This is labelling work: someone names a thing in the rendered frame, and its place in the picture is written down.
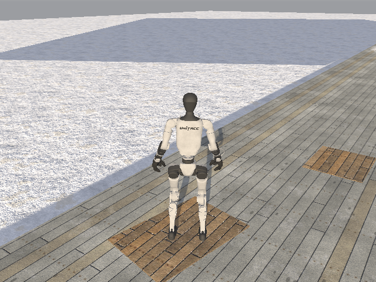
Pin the robot left forearm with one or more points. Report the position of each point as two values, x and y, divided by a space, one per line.
159 154

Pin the right robot upper arm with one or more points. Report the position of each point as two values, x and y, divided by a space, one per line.
207 124

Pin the right robot foot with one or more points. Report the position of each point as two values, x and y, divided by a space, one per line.
202 236

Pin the robot right hand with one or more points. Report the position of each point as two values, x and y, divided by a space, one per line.
214 162

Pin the robot right shin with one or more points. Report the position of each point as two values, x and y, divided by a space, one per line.
202 215

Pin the robot left hand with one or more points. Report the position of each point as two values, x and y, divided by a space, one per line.
155 164

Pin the left robot upper arm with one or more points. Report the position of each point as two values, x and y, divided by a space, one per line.
171 123

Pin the robot right forearm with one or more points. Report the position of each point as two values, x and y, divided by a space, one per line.
216 154

